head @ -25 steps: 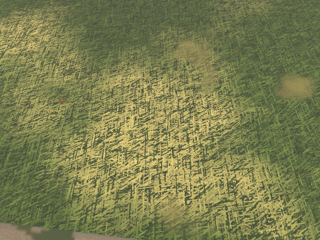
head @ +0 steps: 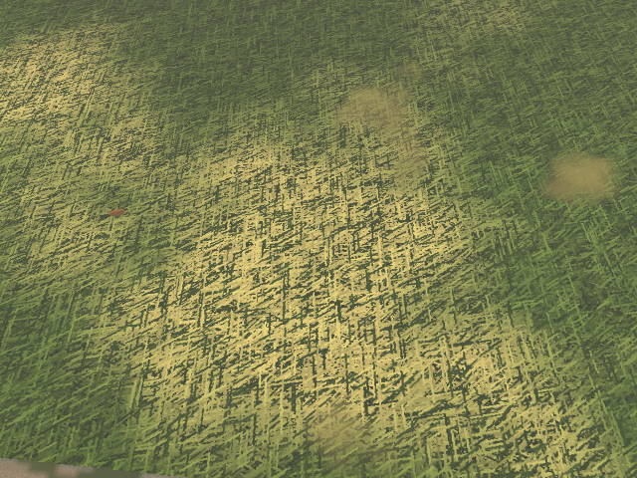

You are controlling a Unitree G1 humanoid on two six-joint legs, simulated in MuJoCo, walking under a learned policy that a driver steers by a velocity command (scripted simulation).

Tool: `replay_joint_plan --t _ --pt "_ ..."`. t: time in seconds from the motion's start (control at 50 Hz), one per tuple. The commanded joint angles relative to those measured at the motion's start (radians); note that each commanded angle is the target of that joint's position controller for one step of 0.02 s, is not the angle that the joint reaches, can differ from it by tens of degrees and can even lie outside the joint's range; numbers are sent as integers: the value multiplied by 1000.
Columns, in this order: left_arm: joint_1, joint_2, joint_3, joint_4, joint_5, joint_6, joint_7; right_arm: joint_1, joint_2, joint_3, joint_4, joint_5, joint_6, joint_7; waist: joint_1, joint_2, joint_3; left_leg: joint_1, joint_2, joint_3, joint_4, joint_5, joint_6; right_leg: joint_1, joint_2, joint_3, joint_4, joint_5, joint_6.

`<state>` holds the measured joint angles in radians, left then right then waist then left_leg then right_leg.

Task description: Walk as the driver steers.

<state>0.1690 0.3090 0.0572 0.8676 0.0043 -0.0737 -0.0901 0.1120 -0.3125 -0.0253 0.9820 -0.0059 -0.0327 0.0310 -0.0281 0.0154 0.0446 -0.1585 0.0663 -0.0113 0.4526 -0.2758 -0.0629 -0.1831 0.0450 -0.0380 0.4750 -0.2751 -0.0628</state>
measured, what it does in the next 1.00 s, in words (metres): walks ahead: left foot, then right foot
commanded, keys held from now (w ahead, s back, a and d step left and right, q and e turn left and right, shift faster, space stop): w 0.84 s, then no key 0.16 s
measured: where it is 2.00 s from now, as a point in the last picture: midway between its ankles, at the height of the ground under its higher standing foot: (292, 381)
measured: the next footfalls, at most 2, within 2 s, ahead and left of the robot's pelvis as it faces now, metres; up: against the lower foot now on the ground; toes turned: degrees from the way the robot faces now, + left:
left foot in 0.32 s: +0.14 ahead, +0.18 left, +0.00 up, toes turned +3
right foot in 0.72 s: +0.38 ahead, -0.01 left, +0.00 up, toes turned +0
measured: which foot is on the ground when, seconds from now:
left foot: down 0.00-0.00, up 0.02-0.30, down 0.32-0.74, up 0.76-1.00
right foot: down 0.00-0.32, up 0.34-0.70, down 0.72-1.00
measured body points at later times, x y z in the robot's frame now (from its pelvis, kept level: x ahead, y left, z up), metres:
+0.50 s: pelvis +0.15 +0.09 +0.01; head +0.15 +0.10 +0.46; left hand +0.24 +0.35 -0.12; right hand +0.15 -0.14 -0.13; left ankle +0.10 +0.18 -0.74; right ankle +0.17 -0.05 -0.66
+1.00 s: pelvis +0.41 +0.09 -0.03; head +0.42 +0.10 +0.42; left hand +0.33 +0.31 -0.18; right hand +0.59 -0.12 -0.14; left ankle +0.51 +0.24 -0.70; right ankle +0.34 -0.01 -0.74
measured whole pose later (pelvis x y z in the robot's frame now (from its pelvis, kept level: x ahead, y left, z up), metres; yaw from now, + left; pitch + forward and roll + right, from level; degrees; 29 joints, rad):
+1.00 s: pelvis +0.41 +0.09 -0.03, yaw +1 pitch +3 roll -4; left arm 0.49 0.17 -0.01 1.02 0.08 -0.13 0.01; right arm 0.15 -0.24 0.01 0.77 -0.11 -0.09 0.07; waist 0.10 0.05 -0.05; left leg -0.75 0.10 -0.06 1.03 0.04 0.00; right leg -0.28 0.08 -0.05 0.73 -0.50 -0.05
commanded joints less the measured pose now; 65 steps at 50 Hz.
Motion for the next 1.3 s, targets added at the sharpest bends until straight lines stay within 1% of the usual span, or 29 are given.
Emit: replay_joint_plan --t 0.02,0.06,0.12,0.18,0.3,0.32,0.34,0.36,0.4,0.46,0.58,0.62,0.66,0.7,0.74,0.76,0.78,0.8,0.82,0.86,0.92,0.96,1.04,1.1,1.14,1.16,1.22,1.26,1.3 --pt "166 241 80 5 33 -5 37 -42 -176 -49 -41 -33 -6 -22 89 -113 13 -248 -41 47 75 -171 55 151 -220 300 -255 -361 -161" --pt "264 149 51 25 45 -18 89 -106 -84 -25 -64 -69 -22 -37 145 -183 94 -460 11 -19 282 -200 92 235 -434 561 -385 -466 -266" --pt "178 31 -8 3 57 -43 127 -58 -62 -31 -81 -77 -50 -36 80 -128 44 -455 18 -71 532 -231 142 231 -381 441 -423 -300 -198" --pt "105 101 -3 -16 44 -29 137 -44 -23 -26 -73 -91 -32 -7 40 -84 63 -226 -19 48 310 -136 114 85 -248 198 -449 -179 -123" --pt "164 128 0 48 76 14 67 111 -76 -30 -32 -31 -85 18 -23 -63 47 166 -62 55 0 122 131 -75 -254 163 -215 -143 -172" --pt "176 68 -15 66 91 4 61 222 -122 -46 -17 -44 -103 4 -68 4 -6 267 -3 -15 -19 114 169 -125 -188 114 -13 -123 -133" --pt "159 -53 -48 12 97 -20 42 395 -203 -61 -15 -58 -114 -19 -112 241 -144 514 238 -443 -157 40 408 -375 2 10 349 -228 -28" --pt "24 -15 -30 -18 93 -45 32 494 -165 -51 8 -89 -116 -26 -190 182 -12 512 307 -671 -309 -135 434 -620 23 163 561 -303 -36" --pt "44 45 -9 26 78 -57 61 307 -48 -23 -32 -58 -113 -25 -75 75 78 353 253 -452 -330 -248 344 -651 -76 148 721 -140 -71" --pt "67 -23 -19 32 88 -31 65 241 57 23 -63 -66 -94 -33 28 29 82 165 191 -242 -373 113 302 -494 -147 127 623 18 -75" --pt "-161 -81 -40 -45 76 0 22 360 7 19 -25 -84 -83 23 6 77 39 -49 76 -19 -357 476 294 -287 -78 -26 285 262 29" --pt "-41 -47 -33 -22 85 -7 15 357 -7 15 -34 -128 -81 41 63 84 28 -120 119 -24 -282 538 294 -198 -82 31 457 407 27" --pt "-18 30 -6 -31 84 -22 30 307 -14 12 -60 -110 -88 32 91 38 24 -51 126 -21 -194 621 280 -243 -70 28 441 293 13" --pt "69 61 15 -26 76 -27 46 289 -49 2 -69 -103 -87 23 141 43 2 -75 107 13 -21 865 245 -66 -19 -38 414 153 -9" --pt "493 97 43 90 57 -43 64 240 -107 -23 -72 -105 -80 50 304 -54 -96 -308 -4 49 557 764 210 373 11 -45 274 188 -72" --pt "522 106 27 83 60 -41 76 475 87 22 -21 -125 -84 76 169 -311 -293 -524 -152 74 1068 -283 127 612 -237 318 208 557 -350" --pt "590 120 14 87 90 -55 63 405 116 29 -78 -76 -100 76 206 -174 -293 -682 -207 -127 1279 -409 125 572 -359 639 71 720 -465" --pt "480 114 26 87 83 -85 58 218 70 14 -167 -42 -102 59 198 -139 -54 -848 -115 -169 1253 -319 120 361 -430 714 -34 370 -423" --pt "307 25 -2 65 53 -84 55 122 9 4 -197 -57 -92 31 142 -7 21 -861 -41 -170 1196 -193 119 160 -439 704 -50 130 -379" --pt "108 -114 -61 15 80 -60 58 174 44 26 -181 -100 -62 4 25 32 34 -649 26 -163 988 -41 123 -217 -360 511 -88 162 -342" --pt "100 -40 -48 37 59 -69 84 190 98 46 -213 -88 -43 17 -16 0 -21 -403 37 -1 612 -26 52 -418 -175 185 -88 297 -230" --pt "100 23 -37 29 94 -80 79 336 88 45 -158 -106 -52 50 -56 -22 -44 -128 -13 65 700 310 60 -615 -98 83 25 316 -162" --pt "564 -127 -79 131 7 -84 171 -150 28 43 -265 -99 -57 36 257 -6 6 -882 116 -73 20 763 50 133 -146 260 371 -71 -110" --pt "406 8 -73 61 82 -48 83 -65 20 39 -250 -61 -24 42 118 -67 45 -195 61 21 101 947 70 -477 -166 271 256 -267 -127" --pt "381 11 -73 50 20 -45 67 32 -36 17 -229 -79 -12 37 55 -1 96 -84 69 30 -67 854 69 -423 -150 268 369 -315 -79" --pt "344 6 -33 70 -70 1 107 67 -28 -10 -200 91 -23 9 43 19 17 -36 5 -9 -171 788 97 -287 -79 177 572 -101 -44" --pt "594 -116 -72 126 -76 22 115 468 -94 -28 -19 31 -19 13 -30 227 -437 734 321 -176 259 1564 277 -715 15 166 1515 -745 129" --pt "394 -79 -67 52 -71 26 134 311 -8 -5 -67 18 2 7 -28 106 -408 482 321 -244 135 1152 346 -739 -65 188 1519 -592 145" --pt "319 -151 -89 -6 -61 72 170 160 -54 -2 -74 -5 0 -20 81 47 -307 137 465 -389 -33 822 448 -663 -148 162 1519 -414 171"
Keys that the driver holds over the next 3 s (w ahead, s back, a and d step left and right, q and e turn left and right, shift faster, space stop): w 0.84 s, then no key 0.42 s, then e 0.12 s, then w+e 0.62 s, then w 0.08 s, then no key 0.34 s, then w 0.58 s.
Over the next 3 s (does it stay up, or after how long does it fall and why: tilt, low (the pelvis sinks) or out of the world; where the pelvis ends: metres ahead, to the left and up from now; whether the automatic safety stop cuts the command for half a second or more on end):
stays up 1.17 0.00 -0.18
